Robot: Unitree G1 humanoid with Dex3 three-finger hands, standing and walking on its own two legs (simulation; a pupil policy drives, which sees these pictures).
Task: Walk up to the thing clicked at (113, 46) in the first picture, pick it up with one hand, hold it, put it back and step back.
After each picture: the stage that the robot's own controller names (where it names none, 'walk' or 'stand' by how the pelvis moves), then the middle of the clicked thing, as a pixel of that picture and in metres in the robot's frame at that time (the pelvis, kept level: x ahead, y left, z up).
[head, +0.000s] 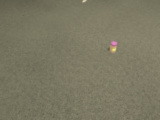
stand; (113, 47) +1.34 -0.35 -0.72
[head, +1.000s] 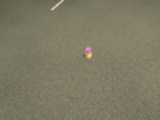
walk; (88, 52) +1.24 +0.03 -0.70
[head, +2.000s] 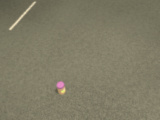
walk; (61, 88) +0.76 +0.24 -0.71
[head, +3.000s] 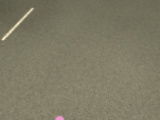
walk; out of the picture +0.45 +0.15 -0.70
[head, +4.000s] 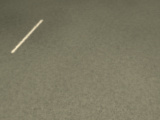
stand; out of the picture +0.38 +0.15 -0.72
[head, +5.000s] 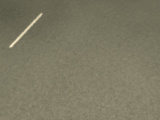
stand; out of the picture +0.34 +0.15 -0.71
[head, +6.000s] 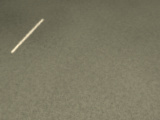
stand; out of the picture +0.34 +0.14 -0.73
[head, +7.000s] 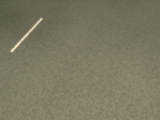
stand; out of the picture +0.34 +0.16 -0.73
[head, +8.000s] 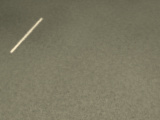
stand; out of the picture +0.33 +0.16 -0.73
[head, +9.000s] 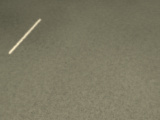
stand; out of the picture +0.33 +0.16 -0.73
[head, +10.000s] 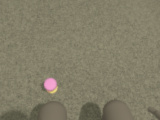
go down; (51, 86) +0.40 +0.16 -0.46
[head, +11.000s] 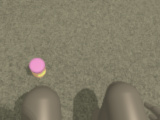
go down; (38, 68) +0.44 +0.17 -0.32
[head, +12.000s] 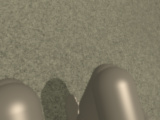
close in; out of the picture +0.43 +0.21 -0.24
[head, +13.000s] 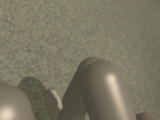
close; out of the picture +0.43 +0.23 -0.23
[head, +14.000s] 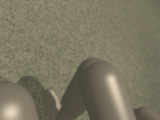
lift; out of the picture +0.40 +0.22 -0.24
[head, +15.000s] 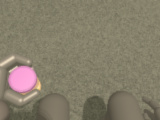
lift; (27, 83) +0.32 +0.19 -0.03
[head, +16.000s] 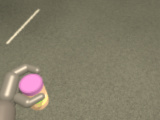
hold; (35, 92) +0.32 +0.17 +0.03
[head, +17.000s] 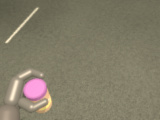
hold; (39, 96) +0.31 +0.16 +0.01
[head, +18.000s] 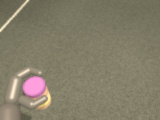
crouch; (38, 93) +0.33 +0.16 -0.02
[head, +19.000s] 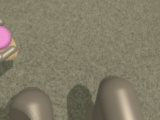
lower; (2, 44) +0.47 +0.21 -0.09
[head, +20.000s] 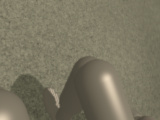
lower; out of the picture +0.44 +0.26 -0.23
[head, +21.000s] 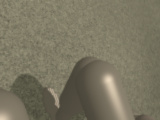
lower; out of the picture +0.43 +0.25 -0.23
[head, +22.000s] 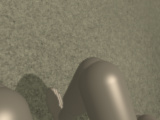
lower; out of the picture +0.43 +0.25 -0.23
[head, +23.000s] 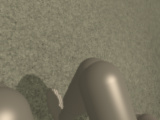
lower; out of the picture +0.43 +0.26 -0.23
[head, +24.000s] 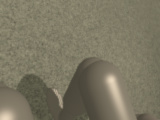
draw back; out of the picture +0.43 +0.23 -0.23
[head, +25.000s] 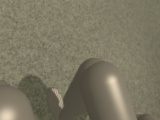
rise; out of the picture +0.43 +0.23 -0.24
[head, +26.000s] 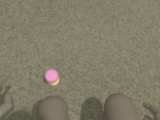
walk; (52, 77) +0.43 +0.16 -0.43
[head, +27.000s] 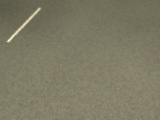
stand; out of the picture +0.36 +0.13 -0.66
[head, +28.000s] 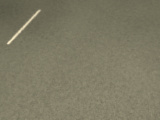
stand; out of the picture +0.37 +0.15 -0.67
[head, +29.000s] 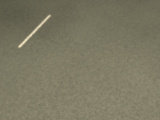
stand; out of the picture +0.37 +0.13 -0.72
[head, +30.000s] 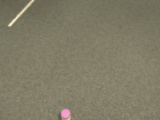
walk; (65, 115) +0.43 +0.10 -0.70
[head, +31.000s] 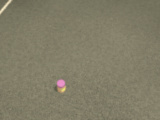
walk; (61, 86) +0.66 +0.14 -0.70
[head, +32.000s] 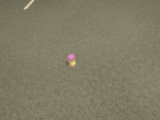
stand; (71, 60) +1.00 +0.17 -0.69
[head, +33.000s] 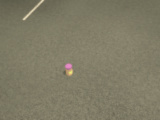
stand; (68, 69) +1.00 +0.16 -0.71
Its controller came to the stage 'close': yes
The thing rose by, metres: 0.73
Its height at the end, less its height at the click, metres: +0.00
